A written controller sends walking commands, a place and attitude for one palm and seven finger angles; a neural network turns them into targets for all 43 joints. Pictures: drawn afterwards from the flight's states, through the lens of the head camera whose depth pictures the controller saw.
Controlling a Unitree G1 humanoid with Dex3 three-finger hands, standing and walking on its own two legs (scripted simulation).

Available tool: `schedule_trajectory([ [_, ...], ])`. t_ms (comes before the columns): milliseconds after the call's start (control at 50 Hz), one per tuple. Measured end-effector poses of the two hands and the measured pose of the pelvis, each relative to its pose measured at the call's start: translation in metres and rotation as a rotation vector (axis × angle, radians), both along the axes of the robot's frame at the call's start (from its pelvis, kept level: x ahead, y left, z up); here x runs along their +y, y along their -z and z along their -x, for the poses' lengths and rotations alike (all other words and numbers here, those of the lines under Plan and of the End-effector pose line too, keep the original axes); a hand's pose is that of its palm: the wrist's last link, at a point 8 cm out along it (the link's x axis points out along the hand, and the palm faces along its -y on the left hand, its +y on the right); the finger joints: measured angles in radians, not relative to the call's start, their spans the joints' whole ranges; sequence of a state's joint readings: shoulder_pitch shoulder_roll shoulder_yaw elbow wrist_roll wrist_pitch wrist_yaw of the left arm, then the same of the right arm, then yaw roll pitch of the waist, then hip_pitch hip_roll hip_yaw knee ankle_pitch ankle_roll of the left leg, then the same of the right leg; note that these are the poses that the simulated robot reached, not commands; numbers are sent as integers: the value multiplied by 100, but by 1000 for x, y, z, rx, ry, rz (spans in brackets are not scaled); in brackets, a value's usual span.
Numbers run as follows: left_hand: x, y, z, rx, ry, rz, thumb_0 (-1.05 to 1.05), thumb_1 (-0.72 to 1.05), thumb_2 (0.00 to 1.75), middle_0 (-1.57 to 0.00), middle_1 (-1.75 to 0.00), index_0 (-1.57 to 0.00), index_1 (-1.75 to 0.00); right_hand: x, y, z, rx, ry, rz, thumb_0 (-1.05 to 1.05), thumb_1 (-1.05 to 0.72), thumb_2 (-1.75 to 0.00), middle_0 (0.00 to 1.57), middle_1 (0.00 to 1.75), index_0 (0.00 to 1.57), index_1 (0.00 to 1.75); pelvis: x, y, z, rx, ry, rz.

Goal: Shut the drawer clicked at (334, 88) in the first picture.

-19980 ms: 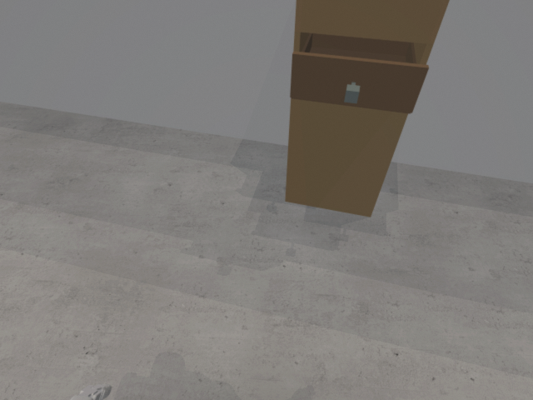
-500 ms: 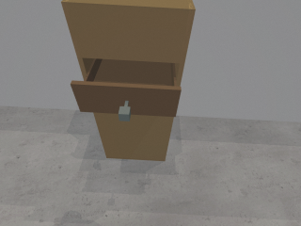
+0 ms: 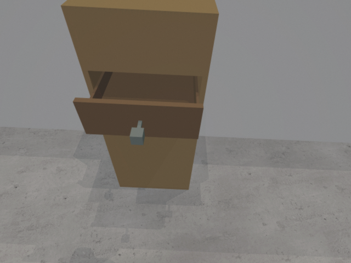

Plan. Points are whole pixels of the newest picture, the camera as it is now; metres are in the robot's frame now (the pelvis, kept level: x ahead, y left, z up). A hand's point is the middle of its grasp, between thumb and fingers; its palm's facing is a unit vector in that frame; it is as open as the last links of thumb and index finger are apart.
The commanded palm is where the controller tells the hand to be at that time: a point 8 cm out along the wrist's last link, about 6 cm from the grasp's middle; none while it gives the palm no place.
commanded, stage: look again from close up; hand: left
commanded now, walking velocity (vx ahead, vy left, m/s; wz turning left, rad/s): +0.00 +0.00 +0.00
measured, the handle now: (138, 131) +0.48 +0.15 -0.01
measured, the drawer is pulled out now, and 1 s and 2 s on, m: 0.16 0.16 0.16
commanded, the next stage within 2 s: raise the hand and make a fist in 0.06 s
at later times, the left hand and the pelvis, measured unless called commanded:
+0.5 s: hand (148, 212) +0.22 +0.08 +0.02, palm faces +0.02 -0.99 +0.11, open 6.4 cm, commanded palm +0.13 +0.17 -0.04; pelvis +0.01 -0.04 -0.04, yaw +6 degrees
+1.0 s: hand (146, 206) +0.25 +0.09 -0.01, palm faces -0.07 -1.00 -0.03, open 3.8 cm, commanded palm +0.20 +0.17 +0.02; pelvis +0.04 -0.08 -0.06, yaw +7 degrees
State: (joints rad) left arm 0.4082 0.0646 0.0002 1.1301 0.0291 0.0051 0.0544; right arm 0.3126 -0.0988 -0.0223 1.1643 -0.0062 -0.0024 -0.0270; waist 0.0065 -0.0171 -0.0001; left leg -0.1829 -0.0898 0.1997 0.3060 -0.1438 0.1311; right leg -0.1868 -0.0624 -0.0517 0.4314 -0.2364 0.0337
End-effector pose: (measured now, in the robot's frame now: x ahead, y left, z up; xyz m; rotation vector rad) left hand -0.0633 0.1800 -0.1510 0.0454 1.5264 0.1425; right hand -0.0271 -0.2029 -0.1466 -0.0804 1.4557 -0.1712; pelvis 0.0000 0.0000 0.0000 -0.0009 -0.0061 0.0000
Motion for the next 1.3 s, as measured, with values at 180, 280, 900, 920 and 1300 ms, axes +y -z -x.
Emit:
schedule_trajectory([
  [180, -9, 0, -15, -25, 19, -4, 0, 91, 90, -20, -30, -20, -30, -9, -1, -4, 3, -11, -8, 0, -91, -90, 20, 30, 20, 30, -11, 0, -6, 6, -8, 5],
  [280, 36, -45, -86, -406, -26, -231, 11, 101, 90, -23, -32, -22, -32, -42, -14, -37, -278, -63, 55, 3, -93, -90, 20, 30, 20, 30, -22, 6, -8, 25, -59, -23],
  [900, -42, -163, -258, -1604, 230, 42, 2, 90, 90, -76, -92, -77, -91, -45, -4, -283, -831, -394, -74, 1, -90, -90, 20, 30, 20, 30, -80, 71, -24, 220, -155, 35],
  [920, -46, -157, -270, -1550, 264, 83, 2, 90, 90, -79, -94, -79, -94, -48, 0, -274, -794, -372, -75, 1, -90, -90, 20, 30, 21, 30, -81, 69, -25, 222, -149, 28],
  [1300, -15, -185, -268, -1456, 157, 30, 2, 90, 90, -117, -135, -117, -135, -111, -40, -239, -753, -200, 148, 2, -90, -90, 20, 30, 20, 30, -59, 38, -47, 172, -78, 10],
])
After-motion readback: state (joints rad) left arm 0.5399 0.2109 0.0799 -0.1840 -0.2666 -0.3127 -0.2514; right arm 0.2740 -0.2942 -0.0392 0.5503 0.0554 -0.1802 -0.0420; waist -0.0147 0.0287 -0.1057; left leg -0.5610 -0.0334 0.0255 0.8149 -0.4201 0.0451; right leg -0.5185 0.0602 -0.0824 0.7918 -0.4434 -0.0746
